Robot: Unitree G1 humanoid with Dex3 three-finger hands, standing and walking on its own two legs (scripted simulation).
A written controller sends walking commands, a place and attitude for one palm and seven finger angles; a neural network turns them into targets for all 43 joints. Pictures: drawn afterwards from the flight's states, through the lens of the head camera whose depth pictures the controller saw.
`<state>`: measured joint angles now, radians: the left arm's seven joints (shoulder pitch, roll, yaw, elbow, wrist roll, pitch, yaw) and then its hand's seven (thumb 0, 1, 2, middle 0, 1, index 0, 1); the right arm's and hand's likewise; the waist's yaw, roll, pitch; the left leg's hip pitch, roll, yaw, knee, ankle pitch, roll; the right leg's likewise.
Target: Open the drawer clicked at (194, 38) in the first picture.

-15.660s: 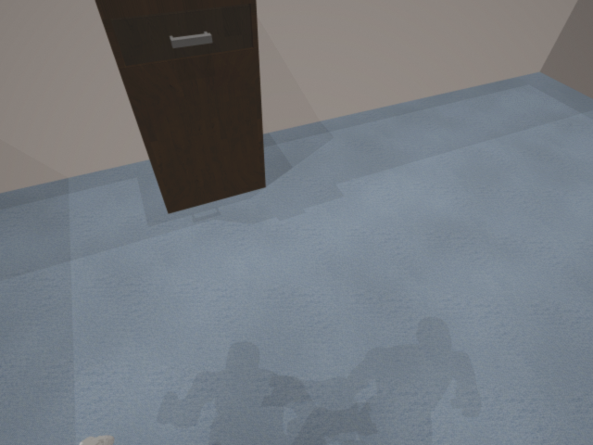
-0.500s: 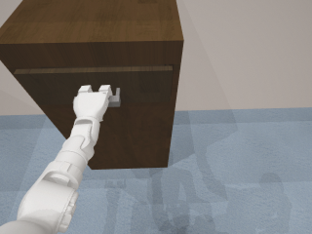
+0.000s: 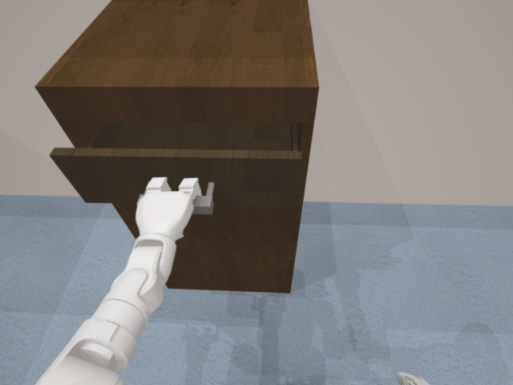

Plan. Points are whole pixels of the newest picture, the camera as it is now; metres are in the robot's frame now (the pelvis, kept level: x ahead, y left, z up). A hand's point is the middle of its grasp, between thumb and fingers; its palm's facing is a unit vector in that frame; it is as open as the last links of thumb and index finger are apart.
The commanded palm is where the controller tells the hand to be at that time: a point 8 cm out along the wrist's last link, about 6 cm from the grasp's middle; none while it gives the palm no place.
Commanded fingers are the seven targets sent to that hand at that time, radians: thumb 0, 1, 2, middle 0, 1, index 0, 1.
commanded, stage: pull the drawer open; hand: left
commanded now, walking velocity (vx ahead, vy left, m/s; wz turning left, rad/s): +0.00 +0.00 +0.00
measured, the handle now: (178, 195) +0.44 +0.16 +0.03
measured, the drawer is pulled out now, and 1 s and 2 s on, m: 0.09 0.20 0.30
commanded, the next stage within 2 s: open the thumb to release the handle in 1.98 s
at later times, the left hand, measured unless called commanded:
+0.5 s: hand (170, 252) +0.33 +0.16 +0.01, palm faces -0.01 -0.10 -1.00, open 6.0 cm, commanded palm +0.30 +0.17 +0.06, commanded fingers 0.00 0.90 0.90 -0.40 -1.35 -0.40 -1.35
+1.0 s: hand (162, 285) +0.28 +0.16 +0.01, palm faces +0.00 -0.12 -0.99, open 5.9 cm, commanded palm +0.24 +0.17 +0.06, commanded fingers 0.00 0.90 0.90 -0.40 -1.35 -0.40 -1.35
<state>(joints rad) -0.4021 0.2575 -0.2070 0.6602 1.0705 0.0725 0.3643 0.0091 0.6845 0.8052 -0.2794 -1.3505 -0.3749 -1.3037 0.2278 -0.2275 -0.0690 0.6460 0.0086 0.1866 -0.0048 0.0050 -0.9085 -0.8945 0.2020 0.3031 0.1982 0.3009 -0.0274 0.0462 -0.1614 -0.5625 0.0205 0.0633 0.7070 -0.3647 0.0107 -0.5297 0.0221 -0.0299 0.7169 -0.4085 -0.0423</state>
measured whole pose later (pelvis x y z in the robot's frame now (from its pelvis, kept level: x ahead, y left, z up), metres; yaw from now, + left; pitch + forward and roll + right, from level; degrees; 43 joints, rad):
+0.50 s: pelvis -0.01 -0.01 +0.00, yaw +0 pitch +10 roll +1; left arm -0.20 0.28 -0.20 0.46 1.06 0.07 0.35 0.02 0.68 0.80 -0.27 -1.35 -0.38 -1.30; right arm 0.21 -0.23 -0.05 0.64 0.01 0.16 -0.01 0.01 -0.91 -0.89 0.20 0.30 0.20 0.30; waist -0.01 0.04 -0.14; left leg -0.51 0.02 0.07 0.69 -0.35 0.00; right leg -0.49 0.03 -0.02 0.72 -0.40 -0.05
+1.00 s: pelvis -0.01 -0.01 +0.00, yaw +0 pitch +8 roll +1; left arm 0.03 0.28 -0.24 0.22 1.07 0.09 0.34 0.03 0.67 0.81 -0.26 -1.35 -0.40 -1.31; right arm 0.13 -0.22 -0.03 0.61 0.00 0.14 0.00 0.01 -0.91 -0.89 0.20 0.30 0.20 0.30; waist 0.03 0.05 -0.13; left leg -0.48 0.02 0.06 0.70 -0.36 0.00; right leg -0.46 0.02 -0.03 0.74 -0.42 -0.06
